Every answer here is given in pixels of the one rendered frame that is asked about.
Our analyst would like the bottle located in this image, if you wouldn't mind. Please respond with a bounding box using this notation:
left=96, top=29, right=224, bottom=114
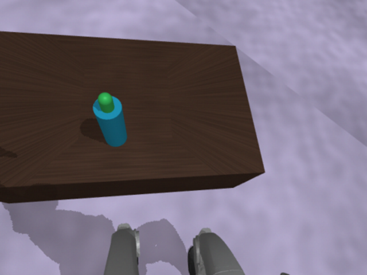
left=93, top=92, right=127, bottom=147

